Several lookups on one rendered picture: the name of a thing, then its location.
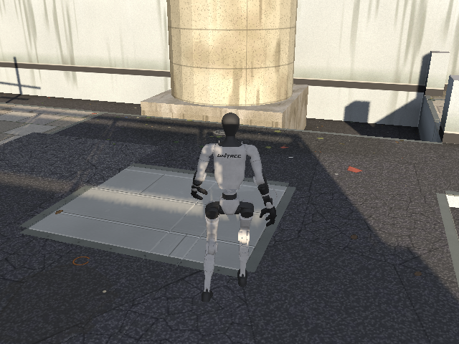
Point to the left robot forearm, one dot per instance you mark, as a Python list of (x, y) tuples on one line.
[(195, 184)]

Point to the right robot hand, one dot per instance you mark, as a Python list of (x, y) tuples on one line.
[(272, 215)]

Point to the robot torso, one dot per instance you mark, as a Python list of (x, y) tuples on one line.
[(229, 173)]

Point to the left robot upper arm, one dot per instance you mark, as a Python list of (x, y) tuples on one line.
[(207, 151)]

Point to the right robot upper arm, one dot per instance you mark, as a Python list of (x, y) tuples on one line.
[(252, 152)]

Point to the left robot hand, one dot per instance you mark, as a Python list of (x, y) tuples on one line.
[(195, 195)]

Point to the left robot thigh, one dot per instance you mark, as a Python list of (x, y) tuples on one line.
[(212, 221)]

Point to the right robot forearm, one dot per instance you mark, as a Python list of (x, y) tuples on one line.
[(265, 193)]

